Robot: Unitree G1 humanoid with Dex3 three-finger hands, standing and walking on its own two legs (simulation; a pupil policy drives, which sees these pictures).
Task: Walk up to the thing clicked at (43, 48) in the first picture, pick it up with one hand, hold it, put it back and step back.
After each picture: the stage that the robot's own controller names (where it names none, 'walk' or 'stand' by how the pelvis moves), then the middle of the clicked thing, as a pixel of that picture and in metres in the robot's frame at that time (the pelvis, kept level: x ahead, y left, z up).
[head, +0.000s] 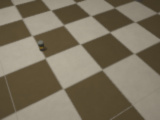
stand; (41, 45) +1.34 +0.47 -0.72
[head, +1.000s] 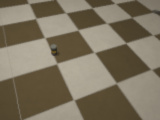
walk; (53, 50) +1.25 +0.25 -0.70
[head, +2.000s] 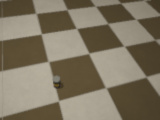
walk; (56, 82) +0.79 +0.18 -0.71
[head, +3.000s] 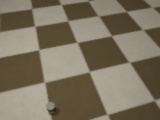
walk; (51, 108) +0.56 +0.23 -0.71
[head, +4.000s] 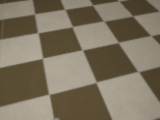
stand; out of the picture +0.43 +0.20 -0.70
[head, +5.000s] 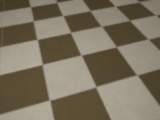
stand; out of the picture +0.42 +0.20 -0.72
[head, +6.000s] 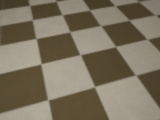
stand; out of the picture +0.42 +0.20 -0.73
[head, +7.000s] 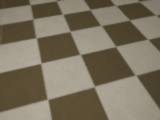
stand; out of the picture +0.42 +0.21 -0.73
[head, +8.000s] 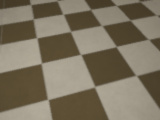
stand; out of the picture +0.42 +0.21 -0.73
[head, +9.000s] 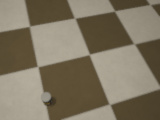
go down; (46, 99) +0.45 +0.20 -0.62
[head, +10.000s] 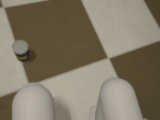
go down; (21, 51) +0.51 +0.24 -0.30
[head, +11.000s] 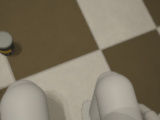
close in; (5, 44) +0.50 +0.25 -0.28
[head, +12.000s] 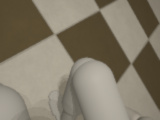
close; out of the picture +0.49 +0.29 -0.23
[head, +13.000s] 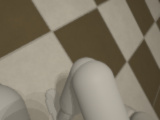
close; out of the picture +0.47 +0.29 -0.23
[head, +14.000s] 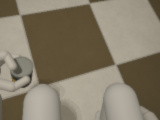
lift; (21, 73) +0.35 +0.22 -0.09
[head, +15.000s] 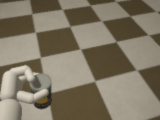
hold; (41, 91) +0.33 +0.15 +0.03
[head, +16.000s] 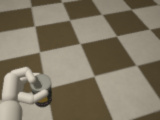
crouch; (42, 91) +0.33 +0.15 -0.01
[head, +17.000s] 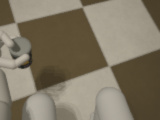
crouch; (21, 54) +0.45 +0.19 -0.10
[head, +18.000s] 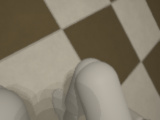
lower; out of the picture +0.44 +0.26 -0.23
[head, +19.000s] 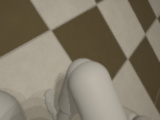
lower; out of the picture +0.45 +0.28 -0.23
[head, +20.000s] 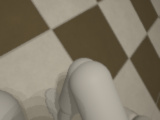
lower; out of the picture +0.45 +0.28 -0.23
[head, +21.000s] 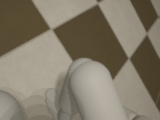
lower; out of the picture +0.45 +0.28 -0.23
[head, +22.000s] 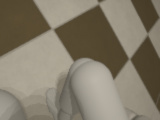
loosen; out of the picture +0.45 +0.27 -0.23
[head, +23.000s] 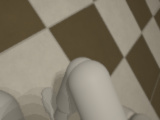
withdraw; out of the picture +0.44 +0.29 -0.24
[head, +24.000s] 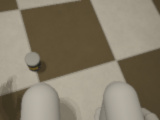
walk; (33, 62) +0.46 +0.22 -0.33
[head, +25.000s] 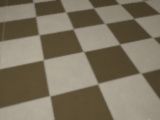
stand; out of the picture +0.39 +0.18 -0.66
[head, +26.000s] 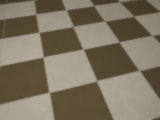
stand; out of the picture +0.41 +0.19 -0.66
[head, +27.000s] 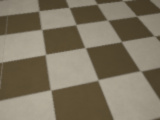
stand; out of the picture +0.40 +0.19 -0.68
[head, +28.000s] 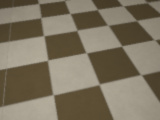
walk; out of the picture +0.41 +0.19 -0.72
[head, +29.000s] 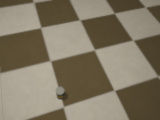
walk; (60, 93) +0.55 +0.14 -0.70
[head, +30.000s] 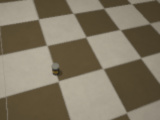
walk; (55, 69) +0.85 +0.19 -0.71
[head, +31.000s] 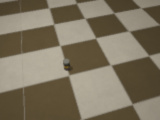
stand; (66, 64) +1.03 +0.19 -0.70
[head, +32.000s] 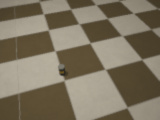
stand; (61, 70) +1.02 +0.21 -0.73
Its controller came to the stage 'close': yes
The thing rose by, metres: 0.69
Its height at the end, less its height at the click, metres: +0.00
